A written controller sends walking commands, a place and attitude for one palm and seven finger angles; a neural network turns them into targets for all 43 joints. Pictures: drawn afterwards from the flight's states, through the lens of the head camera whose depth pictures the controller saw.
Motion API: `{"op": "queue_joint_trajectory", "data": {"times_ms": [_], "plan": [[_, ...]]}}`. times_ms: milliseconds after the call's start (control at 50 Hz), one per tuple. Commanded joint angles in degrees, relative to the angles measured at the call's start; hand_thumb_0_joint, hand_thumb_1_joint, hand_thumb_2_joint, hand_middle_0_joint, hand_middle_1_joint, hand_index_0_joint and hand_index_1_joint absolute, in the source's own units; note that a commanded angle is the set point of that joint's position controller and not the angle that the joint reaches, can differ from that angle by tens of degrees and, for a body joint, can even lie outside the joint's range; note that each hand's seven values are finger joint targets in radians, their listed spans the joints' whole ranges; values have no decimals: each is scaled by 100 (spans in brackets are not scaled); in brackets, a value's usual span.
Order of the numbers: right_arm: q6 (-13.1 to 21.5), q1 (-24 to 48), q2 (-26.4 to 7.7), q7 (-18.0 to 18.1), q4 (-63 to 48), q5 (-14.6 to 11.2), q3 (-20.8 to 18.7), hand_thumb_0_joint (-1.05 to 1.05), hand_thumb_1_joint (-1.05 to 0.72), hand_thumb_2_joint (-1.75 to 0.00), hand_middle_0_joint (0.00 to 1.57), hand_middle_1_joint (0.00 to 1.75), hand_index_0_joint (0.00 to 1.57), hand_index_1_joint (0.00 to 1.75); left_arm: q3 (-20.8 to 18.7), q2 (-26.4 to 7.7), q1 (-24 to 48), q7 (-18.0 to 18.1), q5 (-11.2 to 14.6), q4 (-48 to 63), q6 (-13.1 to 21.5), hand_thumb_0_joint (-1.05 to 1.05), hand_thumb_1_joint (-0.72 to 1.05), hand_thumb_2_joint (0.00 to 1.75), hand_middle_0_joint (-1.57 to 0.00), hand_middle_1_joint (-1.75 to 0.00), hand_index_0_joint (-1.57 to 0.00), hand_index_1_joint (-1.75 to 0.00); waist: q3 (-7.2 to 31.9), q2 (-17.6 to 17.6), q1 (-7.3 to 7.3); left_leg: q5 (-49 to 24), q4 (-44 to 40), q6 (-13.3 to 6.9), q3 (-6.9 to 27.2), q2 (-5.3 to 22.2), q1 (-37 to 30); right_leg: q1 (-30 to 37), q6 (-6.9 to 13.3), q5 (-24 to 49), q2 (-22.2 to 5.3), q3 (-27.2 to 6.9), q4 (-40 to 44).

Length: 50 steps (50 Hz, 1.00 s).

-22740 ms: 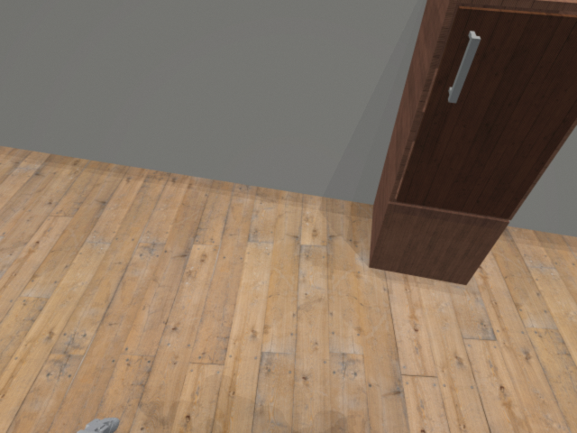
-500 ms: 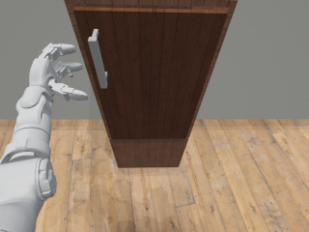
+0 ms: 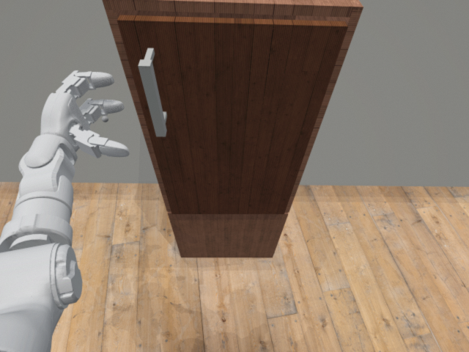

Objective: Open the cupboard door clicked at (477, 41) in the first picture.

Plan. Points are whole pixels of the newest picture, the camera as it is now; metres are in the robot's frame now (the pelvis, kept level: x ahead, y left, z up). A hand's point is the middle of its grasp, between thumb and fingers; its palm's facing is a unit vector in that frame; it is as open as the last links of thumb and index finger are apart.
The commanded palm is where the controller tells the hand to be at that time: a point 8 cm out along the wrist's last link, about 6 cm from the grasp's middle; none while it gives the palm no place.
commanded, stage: move the hooked fingers beside the handle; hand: left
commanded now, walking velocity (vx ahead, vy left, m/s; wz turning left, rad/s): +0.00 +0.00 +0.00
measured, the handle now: (156, 95) +0.53 +0.14 +0.15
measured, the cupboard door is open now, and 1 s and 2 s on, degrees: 0 0 0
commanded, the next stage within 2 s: slide the fingers in behind the handle in 0.14 s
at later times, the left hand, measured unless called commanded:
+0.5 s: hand (117, 124) +0.44 +0.19 +0.15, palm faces -0.02 -1.00 +0.00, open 14.0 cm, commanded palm +0.43 +0.23 +0.15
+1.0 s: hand (141, 121) +0.45 +0.15 +0.15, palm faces -0.01 -1.00 +0.00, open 14.0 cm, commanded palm +0.43 +0.20 +0.15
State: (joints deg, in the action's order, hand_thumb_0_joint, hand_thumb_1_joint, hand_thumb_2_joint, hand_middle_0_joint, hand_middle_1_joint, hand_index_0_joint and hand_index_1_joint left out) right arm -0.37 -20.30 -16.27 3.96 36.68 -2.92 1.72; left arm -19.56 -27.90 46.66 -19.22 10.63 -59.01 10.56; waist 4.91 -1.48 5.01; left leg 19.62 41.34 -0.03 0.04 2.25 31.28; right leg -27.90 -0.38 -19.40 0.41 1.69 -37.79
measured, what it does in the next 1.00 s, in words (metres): stands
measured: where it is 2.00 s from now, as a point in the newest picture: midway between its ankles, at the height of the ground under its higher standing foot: outside the picture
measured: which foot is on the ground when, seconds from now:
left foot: down 0.00-1.00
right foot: down 0.00-1.00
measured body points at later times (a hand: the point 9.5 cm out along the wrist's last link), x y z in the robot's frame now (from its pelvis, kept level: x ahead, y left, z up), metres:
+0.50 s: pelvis +0.00 +0.00 +0.00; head +0.03 +0.00 +0.45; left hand +0.44 +0.24 +0.15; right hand +0.08 -0.26 -0.11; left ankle +0.01 +0.12 -0.72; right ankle -0.01 -0.13 -0.72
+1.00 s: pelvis -0.01 -0.01 +0.00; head +0.03 -0.01 +0.45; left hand +0.45 +0.21 +0.15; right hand +0.05 -0.27 -0.12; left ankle +0.01 +0.12 -0.72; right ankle -0.01 -0.13 -0.72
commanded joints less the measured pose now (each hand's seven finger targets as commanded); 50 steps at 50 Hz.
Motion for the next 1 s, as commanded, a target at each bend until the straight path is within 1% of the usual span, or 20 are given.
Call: {"op": "queue_joint_trajectory", "data": {"times_ms": [0, 40, 100, 140, 240, 320, 360, 480, 520, 580, 620, 640, 660, 720, 740, 840, 900, 940, 960, 980], "plan": [[205, -329, -912, 68, -533, 6, -315, 0, -90, -90, 20, 30, 20, 30, -225, -1458, 2654, 15, 106, 1155, 290, 0, -50, 30, -30, -120, -30, -120, 1820, -249, 81, -1615, -380, -197, 88, -190, -1347, 394, 129, 1833, 151, 17, 386], [191, -351, -923, 65, -546, 13, -321, 0, -90, -90, 20, 30, 20, 30, -231, -1483, 2685, 50, 100, 1243, 354, 0, -50, 30, -30, -120, -30, -120, 1880, -146, 92, -1755, -340, -200, 107, -175, -1395, 411, 136, 1889, 151, 34, 352], [220, -268, -876, 25, -633, 24, -347, 0, -90, -90, 20, 30, 20, 30, -138, -1288, 2638, 103, 95, 1825, 486, 0, -50, 30, -30, -120, -30, -120, 2301, -645, 17, -2184, -297, -140, 133, -159, -1883, 377, 152, 2089, 173, 35, 284], [220, -276, -870, 19, -619, 23, -341, 0, -90, -90, 20, 30, 20, 30, -69, -1179, 2546, 128, 146, 1935, 488, 0, -50, 30, -30, -120, -30, -120, 2312, -559, 33, -2308, -286, -145, 148, -143, -1942, 416, 159, 2124, 192, 66, 291], [179, -197, -876, 12, -684, -4, -351, 0, -90, -90, 20, 30, 20, 30, -250, -1241, 1974, 193, 185, 1902, 219, 0, -50, 30, -30, -120, -30, -120, 1998, -149, -90, -2244, -398, -178, 89, -146, -1650, 680, 154, 2239, 189, 89, 360], [179, -122, -841, 9, -685, -25, -333, 0, -90, -90, 20, 30, 20, 30, 84, -850, 2225, 289, 140, 1861, 23, 0, -50, 30, -30, -120, -30, -120, 1471, -56, 51, -1654, -516, -186, 76, -155, -1416, 421, 128, 1819, 174, 94, 468], [194, -103, -834, 8, -701, -12, -330, 0, -90, -90, 20, 30, 20, 30, 42, -871, 2176, 369, 124, 1906, 47, 0, -50, 30, -30, -120, -30, -120, 1523, -185, 3, -1631, -511, -187, 87, -169, -1475, 428, 146, 1749, 172, 74, 468], [301, -111, -799, 5, -581, 23, -331, 0, -90, -90, 20, 30, 20, 30, 293, -627, 2791, 520, 67, 2230, 295, 0, -50, 30, -30, -120, -30, -120, 1950, -353, 115, -1705, -464, -144, 194, -149, -1912, 283, 152, 1636, 174, 84, 419], [331, -80, -781, -4, -554, 26, -322, 0, -90, -90, 20, 30, 20, 30, 313, -556, 2773, 580, 50, 2150, 313, 0, -50, 30, -30, -120, -30, -120, 1913, -459, 87, -1632, -483, -120, 194, -158, -1919, 235, 163, 1550, 171, 94, 419], [324, -108, -814, -3, -496, 31, -310, 0, -90, -90, 20, 30, 20, 30, 69, -771, 2635, 666, 43, 1662, 220, 0, -50, 30, -30, -120, -30, -120, 1673, 42, 68, -1373, -514, -170, 135, -179, -1506, 385, 132, 1526, 160, 73, 462], [321, -82, -789, -14, -547, 30, -300, 0, -90, -90, 20, 30, 20, 30, 116, -681, 2573, 691, 13, 1567, 179, 0, -50, 30, -30, -120, -30, -120, 1651, 26, 22, -1331, -547, -177, 91, -208, -1385, 487, 133, 1567, 143, 57, 452], [319, -117, -810, -14, -551, 38, -318, 0, -90, -90, 20, 30, 20, 30, -14, -861, 2525, 729, -31, 1648, 222, 0, -50, 30, -30, -120, -30, -120, 1792, 59, -32, -1441, -526, -181, 85, -206, -1390, 621, 144, 1645, 135, 55, 427], [325, -44, -778, -26, -594, 27, -308, 0, -90, -90, 20, 30, 20, 30, 114, -694, 2427, 729, -57, 1671, 230, 0, -50, 30, -30, -120, -30, -120, 1784, -184, -44, -1466, -519, -166, 56, -211, -1443, 548, 148, 1679, 134, 37, 412], [337, -75, -754, -45, -581, 32, -310, 0, -90, -90, 20, 30, 20, 30, 284, -502, 2618, 782, -89, 1664, 293, 0, -50, 30, -30, -120, -30, -120, 1647, -134, 48, -1369, -521, -162, 60, -193, -1417, 425, 137, 1582, 149, 46, 434], [335, -135, -773, -37, -562, 41, -328, 0, -90, -90, 20, 30, 20, 30, 174, -616, 2639, 809, -70, 1666, 336, 0, -50, 30, -30, -120, -30, -120, 1677, 77, 50, -1410, -491, -186, 61, -195, -1386, 526, 133, 1632, 158, 42, 441], [363, -139, -760, -33, -550, 32, -357, 0, -90, -90, 20, 30, 20, 30, 251, -505, 2677, 798, -26, 1870, 405, 0, -50, 30, -30, -120, -30, -120, 1942, -60, 50, -1492, -469, -193, 14, -207, -1553, 631, 129, 1778, 162, 7, 449], [359, -150, -760, -32, -492, 33, -349, 0, -90, -90, 20, 30, 20, 30, 132, -612, 2688, 835, -39, 1684, 353, 0, -50, 30, -30, -120, -30, -120, 1787, 78, 29, -1294, -520, -208, -2, -225, -1350, 658, 107, 1703, 160, -20, 496], [352, -155, -761, -27, -500, 30, -358, 0, -90, -90, 20, 30, 20, 30, 215, -549, 2735, 863, -67, 1790, 369, 0, -50, 30, -30, -120, -30, -120, 1807, -4, 48, -1294, -514, -208, -20, -227, -1406, 652, 115, 1661, 150, -8, 495], [375, -97, -717, -43, -511, 25, -343, 0, -90, -90, 20, 30, 20, 30, 438, -281, 2742, 850, -73, 1841, 365, 0, -50, 30, -30, -120, -30, -120, 1793, -252, 65, -1325, -521, -196, -20, -232, -1481, 557, 122, 1685, 152, -9, 493], [382, -129, -730, -43, -470, 25, -345, 0, -90, -90, 20, 30, 20, 30, 360, -359, 2731, 864, -75, 1724, 355, 0, -50, 30, -30, -120, -30, -120, 1715, -150, 64, -1281, -514, -191, 4, -222, -1445, 517, 125, 1633, 160, 5, 500]]}}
